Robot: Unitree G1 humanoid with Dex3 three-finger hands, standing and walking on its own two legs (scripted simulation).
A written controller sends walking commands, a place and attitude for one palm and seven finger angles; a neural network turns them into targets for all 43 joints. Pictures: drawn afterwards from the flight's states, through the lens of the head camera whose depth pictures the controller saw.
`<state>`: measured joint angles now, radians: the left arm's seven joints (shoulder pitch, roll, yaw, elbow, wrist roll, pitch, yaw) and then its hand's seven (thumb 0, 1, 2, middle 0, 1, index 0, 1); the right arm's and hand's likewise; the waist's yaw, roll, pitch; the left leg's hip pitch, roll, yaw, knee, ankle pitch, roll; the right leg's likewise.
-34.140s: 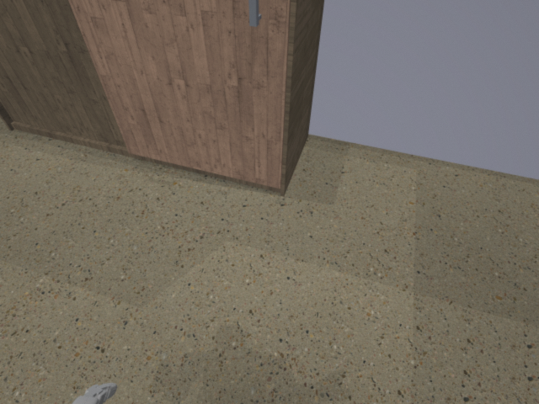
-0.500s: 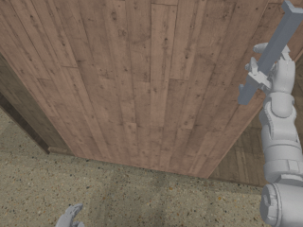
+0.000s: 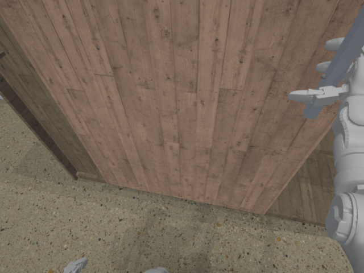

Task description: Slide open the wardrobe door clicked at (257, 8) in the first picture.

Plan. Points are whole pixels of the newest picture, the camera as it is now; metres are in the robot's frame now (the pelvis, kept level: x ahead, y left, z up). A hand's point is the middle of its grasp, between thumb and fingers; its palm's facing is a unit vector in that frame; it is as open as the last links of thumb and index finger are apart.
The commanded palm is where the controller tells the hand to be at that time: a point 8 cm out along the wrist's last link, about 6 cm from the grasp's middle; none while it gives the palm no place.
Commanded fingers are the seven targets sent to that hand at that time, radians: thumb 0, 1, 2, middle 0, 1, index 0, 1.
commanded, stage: loosen the grip on the handle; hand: right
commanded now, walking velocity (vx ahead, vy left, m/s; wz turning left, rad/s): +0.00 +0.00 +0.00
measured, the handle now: (333, 63) +0.51 -0.24 +0.21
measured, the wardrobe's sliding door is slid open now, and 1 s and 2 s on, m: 0.65 0.65 0.65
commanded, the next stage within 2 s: slip the hand off the handle in 0.16 s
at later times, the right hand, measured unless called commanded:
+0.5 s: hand (328, 77) +0.47 -0.23 +0.20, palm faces +0.21 +0.97 -0.13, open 14.4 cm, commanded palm +0.44 -0.30 +0.20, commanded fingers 0.00 0.55 -0.20 0.25 1.15 0.25 1.15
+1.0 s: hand out of the picture +0.45 -0.31 +0.21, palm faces +0.25 +0.96 -0.15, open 14.7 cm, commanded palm +0.41 -0.34 +0.20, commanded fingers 0.00 0.55 -0.20 0.25 1.15 0.25 1.15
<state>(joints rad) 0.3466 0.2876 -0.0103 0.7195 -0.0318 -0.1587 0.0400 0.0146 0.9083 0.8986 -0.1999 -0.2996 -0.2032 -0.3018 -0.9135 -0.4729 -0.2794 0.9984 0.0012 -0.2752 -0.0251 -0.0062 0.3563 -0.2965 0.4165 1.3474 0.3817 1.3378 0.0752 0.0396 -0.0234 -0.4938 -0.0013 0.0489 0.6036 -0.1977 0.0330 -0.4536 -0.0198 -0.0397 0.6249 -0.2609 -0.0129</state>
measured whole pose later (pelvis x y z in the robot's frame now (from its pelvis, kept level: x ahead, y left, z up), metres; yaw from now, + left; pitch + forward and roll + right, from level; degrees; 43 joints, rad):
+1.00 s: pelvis +0.05 -0.02 +0.01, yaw -1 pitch +5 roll +1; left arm 0.38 0.29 -0.01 0.69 -0.05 -0.11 0.10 0.02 0.91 0.90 -0.20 -0.30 -0.20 -0.30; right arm -0.64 -0.56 -0.39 0.72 0.14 -0.21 0.22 -0.01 0.55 -0.20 0.28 1.16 0.26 1.15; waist 0.01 -0.01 -0.05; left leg -0.39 0.00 0.06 0.54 -0.24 0.01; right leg -0.38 -0.02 -0.03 0.60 -0.31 -0.02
